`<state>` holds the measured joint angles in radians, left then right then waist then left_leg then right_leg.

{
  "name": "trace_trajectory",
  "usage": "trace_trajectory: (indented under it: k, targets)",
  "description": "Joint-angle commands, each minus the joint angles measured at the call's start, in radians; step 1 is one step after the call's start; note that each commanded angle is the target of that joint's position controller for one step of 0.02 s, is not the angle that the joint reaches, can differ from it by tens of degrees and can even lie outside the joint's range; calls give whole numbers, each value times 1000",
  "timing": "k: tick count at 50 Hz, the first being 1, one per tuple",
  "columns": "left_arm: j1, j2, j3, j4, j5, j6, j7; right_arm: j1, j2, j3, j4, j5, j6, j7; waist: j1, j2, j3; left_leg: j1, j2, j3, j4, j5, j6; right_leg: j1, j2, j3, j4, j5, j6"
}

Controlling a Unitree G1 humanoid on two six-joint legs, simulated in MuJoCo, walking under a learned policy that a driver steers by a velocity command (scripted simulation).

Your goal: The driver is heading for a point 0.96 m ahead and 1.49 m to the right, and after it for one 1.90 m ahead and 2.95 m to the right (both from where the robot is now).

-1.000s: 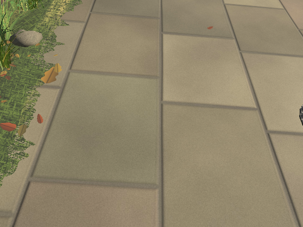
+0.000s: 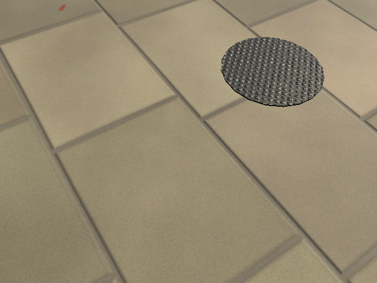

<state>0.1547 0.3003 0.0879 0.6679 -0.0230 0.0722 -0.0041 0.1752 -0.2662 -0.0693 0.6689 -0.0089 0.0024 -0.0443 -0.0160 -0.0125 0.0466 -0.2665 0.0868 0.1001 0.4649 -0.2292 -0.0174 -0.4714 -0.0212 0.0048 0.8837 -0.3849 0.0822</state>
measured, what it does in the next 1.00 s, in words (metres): steps on the spot, turning right: right foot, then left foot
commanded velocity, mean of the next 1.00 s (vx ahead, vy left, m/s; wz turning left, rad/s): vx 0.02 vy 0.00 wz -0.43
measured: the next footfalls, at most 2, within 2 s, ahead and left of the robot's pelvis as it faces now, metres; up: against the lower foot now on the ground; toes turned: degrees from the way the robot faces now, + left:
right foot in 0.10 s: +0.04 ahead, -0.13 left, +0.00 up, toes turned -6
left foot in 0.58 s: +0.10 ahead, +0.07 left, +0.00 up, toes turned -25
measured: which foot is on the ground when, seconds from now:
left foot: down 0.00-0.10, up 0.12-0.56, down 0.58-0.94, up 0.96-1.00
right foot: up 0.00-0.08, down 0.10-0.58, up 0.60-0.88, down 0.90-1.00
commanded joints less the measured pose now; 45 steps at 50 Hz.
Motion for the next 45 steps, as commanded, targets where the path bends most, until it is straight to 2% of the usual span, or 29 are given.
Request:
trace_trajectory:
  k: [1, 3, 4, 5, 6, 7, 8, 10, 11, 13, 17, 21, 24, 26, 27, 28, 29, 30, 31, 32, 33, 34, 35, 37, 39, 41, 43, 44, 45]
  targets:
    - [-37, 83, 24, -104, -1, -9, -15, -5, -210, -66, -56, 17, -12, 8, -19, 222, -130, 146, 239, -142, -93, 356, 211, 48, 10, -65, -143, 17, -37]
    - [22, 76, 32, -91, -2, -7, -23, -28, -207, -68, -51, 38, -12, 11, 24, 205, -132, 115, 227, -102, -16, 318, 163, 164, 36, -100, -344, 146, -86]
    - [73, 91, 43, -72, 0, -8, -18, 10, -176, -61, -32, 39, -14, 14, 36, 159, -142, 50, 196, -54, 67, 251, 108, 286, 58, -86, -450, 246, -117]
    - [117, 175, 69, -74, -1, -14, -5, 48, -126, -48, -31, 11, -15, 20, 31, -36, -156, -145, 111, 41, 288, 16, 12, 469, -78, 128, -499, 524, -177]
    - [110, 280, 80, -107, 15, -23, 7, 20, -72, -22, -90, -41, -14, 24, 3, -321, -153, -437, -24, 33, 585, -490, -70, 555, -337, 473, -453, 907, -355]
    - [140, 249, 71, -109, 50, -49, -6, -75, -131, -39, -110, -14, -20, 14, 100, -231, -236, -458, -54, -128, 733, -485, -65, 476, -379, 522, -512, 764, -470]
    - [99, 225, 58, -101, 50, -66, -8, -107, -162, -48, -110, 10, -17, 8, 75, -165, -171, -471, -39, -155, 772, -398, -47, 433, -313, 437, -531, 630, -423]
    - [0, 159, 36, -105, 9, -67, 7, -81, -172, -59, -83, -3, -6, -9, 28, -105, -116, -462, -20, -171, 718, -244, -42, 365, -222, 338, -532, 521, -325]
    - [-25, 156, 31, -109, 6, -63, 13, -62, -169, -60, -82, -9, -3, -9, 9, -115, -115, -415, -33, -166, 718, -194, -48, 318, -200, 317, -534, 545, -318]
    - [-25, 152, 27, -109, 17, -58, 24, -31, -147, -57, -72, -6, -8, -2, -1, -113, -145, -371, -57, -158, 705, -131, -56, 311, -173, 300, -534, 555, -320]
    - [5, 170, 32, -97, 11, -54, 36, -68, -110, -40, -83, -1, -14, 4, 22, -109, -147, -353, -78, -169, 497, -98, -68, 347, -153, 334, -520, 473, -315]
    - [-3, 190, 39, -101, 12, -45, 30, -92, -110, -37, -94, 7, -22, 16, 37, -132, -129, -259, -104, -181, 339, -128, -63, 296, -146, 412, -510, 371, -319]
    - [-14, 193, 39, -103, 8, -40, 20, -84, -119, -40, -99, 14, -34, 26, 41, -143, -133, -186, -126, -185, 241, -154, -50, 294, -140, 480, -484, 421, -315]
    - [-28, 191, 39, -105, 1, -35, 18, -62, -119, -42, -98, 18, -42, 34, 28, -150, -141, -129, -135, -185, 135, -133, -37, 310, -126, 519, -456, 476, -301]
    - [-48, 182, 35, -108, -4, -32, 20, -26, -118, -43, -86, 17, -46, 39, 3, -147, -151, -69, -130, -174, 31, -62, -26, 309, -110, 509, -429, 484, -279]
    - [-55, 165, 28, -111, -8, -30, 26, 5, -121, -46, -74, 12, -50, 41, -15, -137, -159, 25, -109, -167, -88, 73, -8, 275, -81, 488, -399, 437, -241]
    - [-13, 120, 14, -110, 3, -32, 30, 15, -164, -53, -79, -4, -49, 37, 5, -55, -189, 146, 20, -261, -107, 192, 37, 192, -33, 430, -316, 262, -184]
    - [29, 84, 5, -117, 8, -40, 31, -39, -241, -64, -95, -28, -40, 34, 74, 216, -151, 188, 194, -471, -121, 424, 169, 20, 125, 242, -160, -58, -118]
    - [10, 156, 26, -112, 19, -51, 32, -18, -191, -55, -96, -42, -42, 36, 30, 273, -146, 149, 314, -611, -146, 493, 320, -44, 136, 178, 61, -293, -62]
    - [28, 210, 47, -92, 15, -54, 31, -27, -168, -45, -100, -26, -43, 35, 30, 194, -129, 132, 303, -564, -137, 473, 334, -65, 111, 182, 223, -264, -35]
    - [41, 200, 51, -66, 10, -48, 32, -50, -151, -40, -100, -13, -42, 31, 42, 142, -115, 128, 237, -479, -118, 425, 285, -76, 104, 181, 281, -208, -17]
    - [46, 172, 46, -53, 9, -38, 35, -68, -138, -35, -98, 2, -40, 30, 45, 130, -95, 130, 190, -418, -108, 396, 247, -92, 101, 183, 295, -163, -1]
    - [41, 142, 37, -48, 8, -32, 35, -72, -130, -28, -95, 8, -39, 29, 39, 131, -89, 129, 169, -381, -101, 425, 235, -88, 98, 180, 286, -127, 11]
    - [24, 84, 16, -51, 7, -30, 31, -65, -117, -22, -84, 1, -31, 29, 34, 153, -101, 129, 119, -303, -97, 458, 225, -29, 85, 126, 161, -91, 25]
    - [-5, 45, -4, -60, 13, -33, 27, -63, -122, -22, -77, 0, -22, 29, 18, 194, -128, 142, 103, -271, -84, 464, 220, 64, 46, 66, -29, -93, 27]
    - [-22, 46, -8, -60, 8, -35, 23, -29, -147, -28, -64, 5, -13, 31, -10, 224, -136, 150, 113, -289, -78, 445, 230, 137, 40, 29, -183, -69, 21]
    - [24, 58, -1, -36, 7, -36, 18, -28, -151, -24, -57, 18, -8, 34, 14, 212, -131, 125, 109, -293, -56, 399, 215, 238, 50, 0, -402, 99, -5]
    - [42, 60, -2, -25, 14, -38, 15, -7, -136, -17, -46, 24, -11, 36, 25, 192, -120, 92, 96, -286, -52, 355, 183, 313, 52, 1, -540, 219, -31]
    - [60, 78, -3, -27, 25, -40, 17, 34, -110, -6, -32, 16, -22, 40, 20, 147, -156, 21, 77, -271, -55, 197, 121, 438, 6, 64, -553, 285, -63]
Velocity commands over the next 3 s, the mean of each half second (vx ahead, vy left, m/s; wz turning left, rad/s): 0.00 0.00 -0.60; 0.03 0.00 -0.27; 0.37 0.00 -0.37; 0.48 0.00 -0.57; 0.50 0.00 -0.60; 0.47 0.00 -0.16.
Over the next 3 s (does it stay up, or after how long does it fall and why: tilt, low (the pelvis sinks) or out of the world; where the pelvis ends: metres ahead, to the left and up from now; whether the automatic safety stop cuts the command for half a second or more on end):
stays up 0.54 -0.75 0.01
